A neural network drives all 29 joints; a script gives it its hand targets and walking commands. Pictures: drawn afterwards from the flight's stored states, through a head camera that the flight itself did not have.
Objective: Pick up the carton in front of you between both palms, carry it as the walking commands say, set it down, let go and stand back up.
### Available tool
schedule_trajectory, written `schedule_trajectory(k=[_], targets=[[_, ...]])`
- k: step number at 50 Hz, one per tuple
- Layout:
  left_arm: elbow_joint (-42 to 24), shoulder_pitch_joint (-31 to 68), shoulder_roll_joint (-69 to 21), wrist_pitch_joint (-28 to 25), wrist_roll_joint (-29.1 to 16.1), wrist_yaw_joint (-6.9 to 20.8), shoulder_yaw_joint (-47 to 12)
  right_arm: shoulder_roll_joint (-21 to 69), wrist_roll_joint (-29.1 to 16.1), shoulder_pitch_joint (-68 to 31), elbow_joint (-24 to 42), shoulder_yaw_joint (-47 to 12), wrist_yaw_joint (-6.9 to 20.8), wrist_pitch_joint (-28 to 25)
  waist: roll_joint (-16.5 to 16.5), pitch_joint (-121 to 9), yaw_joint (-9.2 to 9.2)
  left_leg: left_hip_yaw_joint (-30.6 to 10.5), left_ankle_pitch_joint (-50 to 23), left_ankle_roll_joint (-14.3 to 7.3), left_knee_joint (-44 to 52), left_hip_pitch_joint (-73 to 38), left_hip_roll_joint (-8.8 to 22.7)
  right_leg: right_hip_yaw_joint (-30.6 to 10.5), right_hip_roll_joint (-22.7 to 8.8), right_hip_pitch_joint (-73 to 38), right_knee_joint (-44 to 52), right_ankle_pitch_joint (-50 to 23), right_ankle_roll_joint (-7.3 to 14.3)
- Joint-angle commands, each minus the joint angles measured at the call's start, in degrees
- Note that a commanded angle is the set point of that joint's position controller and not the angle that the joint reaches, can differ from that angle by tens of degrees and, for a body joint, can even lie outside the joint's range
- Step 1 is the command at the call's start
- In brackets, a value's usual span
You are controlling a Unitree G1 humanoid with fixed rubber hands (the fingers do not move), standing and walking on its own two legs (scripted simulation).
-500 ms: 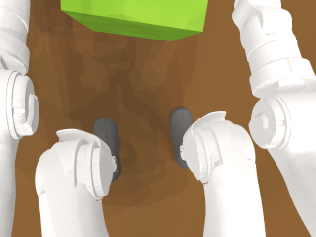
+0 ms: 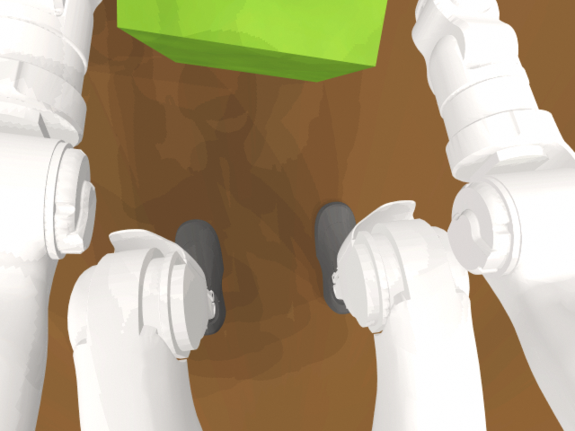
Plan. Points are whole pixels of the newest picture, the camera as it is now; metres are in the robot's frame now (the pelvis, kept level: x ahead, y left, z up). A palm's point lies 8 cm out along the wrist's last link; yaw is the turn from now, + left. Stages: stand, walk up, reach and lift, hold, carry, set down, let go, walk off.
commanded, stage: reach and lift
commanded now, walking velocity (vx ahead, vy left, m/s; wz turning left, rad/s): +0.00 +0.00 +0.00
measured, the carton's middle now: out of the picture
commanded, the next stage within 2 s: none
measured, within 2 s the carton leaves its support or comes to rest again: leaves its support in 0.40 s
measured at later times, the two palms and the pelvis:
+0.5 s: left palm out of the picture +0.57 +0.15 -0.15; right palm out of the picture +0.55 -0.15 -0.13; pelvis +0.01 +0.00 -0.01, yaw +2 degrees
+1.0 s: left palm out of the picture +0.51 +0.15 +0.05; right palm out of the picture +0.50 -0.15 +0.05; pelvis -0.01 -0.01 +0.11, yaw +3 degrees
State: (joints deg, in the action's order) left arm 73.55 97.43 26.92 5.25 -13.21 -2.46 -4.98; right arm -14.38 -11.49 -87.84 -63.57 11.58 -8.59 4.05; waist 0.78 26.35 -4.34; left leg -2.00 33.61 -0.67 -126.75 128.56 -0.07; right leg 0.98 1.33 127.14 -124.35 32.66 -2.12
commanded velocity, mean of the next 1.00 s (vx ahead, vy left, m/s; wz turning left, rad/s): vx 0.00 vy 0.00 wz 0.00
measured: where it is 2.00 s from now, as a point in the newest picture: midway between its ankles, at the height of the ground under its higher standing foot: (275, 284)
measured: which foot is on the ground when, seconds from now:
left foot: down 0.00-1.00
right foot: down 0.00-1.00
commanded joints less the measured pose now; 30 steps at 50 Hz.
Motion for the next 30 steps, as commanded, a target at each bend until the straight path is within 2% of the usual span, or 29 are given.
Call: schedule_trajectory(k=[1,3,4,5,6,8,10,12,14,16,18,21,23,24,27,30], targets=[[-5.9,19.4,-1.2,-0.9,-0.1,0.3,-0.6,-0.5,0.3,-18.5,6.5,-1.0,0.5,-0.8,-5.1,-69.0,-1.57,0.9,-16.3,0.7,8.9,-34.9,-2.1,2.6,2.3,-34.2,8.1,-19.9,-0.4],[-6.3,20.7,-3.7,-0.6,1.4,0.6,0.0,1.1,2.6,-19.3,6.7,0.4,0.5,-0.3,-5.3,-68.6,-2.41,0.8,-15.4,0.8,9.0,-36.1,-2.6,2.9,2.6,-35.3,8.3,-19.2,-0.2],[-7.2,23.4,-14.4,0.1,0.8,2.2,-3.0,10.7,2.2,-23.5,8.4,-2.1,2.2,0.1,-5.8,-68.9,-2.35,0.9,-15.6,0.7,9.0,-37.0,-3.2,2.8,3.4,-34.9,8.2,-19.0,0.1],[-6.2,24.0,-20.0,0.6,1.4,3.9,-3.1,16.0,2.8,-24.8,7.5,-2.2,3.9,0.7,-6.3,-66.7,-2.22,1.3,-15.1,0.8,8.7,-36.3,-3.5,3.1,3.8,-33.8,7.8,-18.0,0.1],[-6.8,26.6,-30.8,1.4,1.8,6.4,-4.8,26.4,3.1,-28.0,8.4,-4.1,6.4,1.5,-6.8,-65.2,-2.06,1.4,-14.6,0.8,8.6,-35.6,-4.1,3.0,4.4,-32.9,7.4,-17.2,0.3],[-6.7,25.1,-46.3,3.2,4.4,11.4,-3.2,40.1,4.5,-32.1,10.1,-5.2,11.7,4.0,-7.7,-61.1,-1.53,2.2,-13.6,0.3,8.2,-33.7,-5.0,3.4,5.2,-30.0,6.5,-15.2,0.4],[-8.0,20.7,-54.4,4.9,6.4,14.7,-0.4,47.3,5.3,-32.3,11.8,-5.4,15.4,6.0,-7.5,-59.4,-0.68,2.9,-14.0,-0.2,7.9,-31.9,-5.5,4.3,5.3,-27.7,6.0,-14.8,0.7],[-10.1,18.5,-58.3,5.9,7.0,16.3,1.1,51.2,5.0,-31.3,13.4,-5.8,17.5,7.1,-6.6,-60.5,-0.66,3.2,-15.3,-0.6,7.5,-31.0,-5.8,4.6,5.2,-27.3,5.4,-16.2,0.9],[-13.1,18.9,-60.2,6.4,6.8,16.6,0.9,54.2,3.8,-31.2,14.9,-6.6,18.4,7.8,-5.6,-64.2,-0.49,3.3,-17.1,-0.9,7.2,-32.1,-5.7,4.8,5.0,-28.0,4.9,-18.2,0.9],[-17.0,19.9,-63.1,6.9,5.6,16.5,-1.0,56.9,1.7,-32.7,18.0,-8.5,19.1,8.2,-5.9,-71.2,-0.67,3.5,-20.4,-0.9,6.8,-35.3,-5.8,4.8,5.2,-29.6,4.6,-21.3,1.0],[-22.9,22.0,-66.1,7.2,3.7,16.0,-4.0,59.3,-0.7,-33.5,20.9,-11.2,19.0,8.7,-6.7,-81.7,-0.46,3.9,-25.0,-0.6,6.6,-39.9,-6.0,4.8,5.3,-33.4,4.4,-25.5,1.1],[-33.9,26.2,-70.5,8.1,0.8,14.8,-8.7,62.8,-3.2,-33.1,26.5,-15.1,18.4,10.3,-8.9,-101.0,-1.15,4.0,-34.2,-0.1,6.5,-52.4,-6.5,5.5,5.9,-35.9,5.3,-31.6,1.0],[-39.8,26.9,-72.5,9.4,1.1,13.9,-9.8,63.6,-3.2,-33.3,31.3,-16.4,18.4,11.7,-10.2,-112.2,-1.27,3.9,-39.7,0.3,7.2,-59.8,-6.8,6.1,6.4,-35.1,6.7,-33.8,0.6],[-41.3,25.8,-73.9,10.1,2.1,13.4,-9.8,64.3,-2.9,-33.9,33.3,-17.0,18.4,12.3,-10.6,-115.9,-0.54,4.0,-41.3,0.5,7.9,-62.1,-7.0,6.3,6.7,-33.9,7.5,-33.7,0.4],[-39.3,19.6,-78.0,12.4,5.7,12.2,-7.8,65.5,-0.9,-33.7,35.9,-19.3,17.6,13.7,-8.6,-115.5,0.74,5.0,-38.2,0.9,11.5,-58.7,-8.0,6.3,7.3,-33.6,10.8,-30.9,-0.1],[-31.3,11.8,-80.5,14.1,10.1,12.8,-2.6,67.1,4.3,-28.8,31.6,-16.1,17.7,15.1,-5.9,-101.4,0.44,5.7,-25.8,1.1,16.5,-44.4,-8.7,5.5,7.8,-33.2,15.5,-22.5,-0.1]])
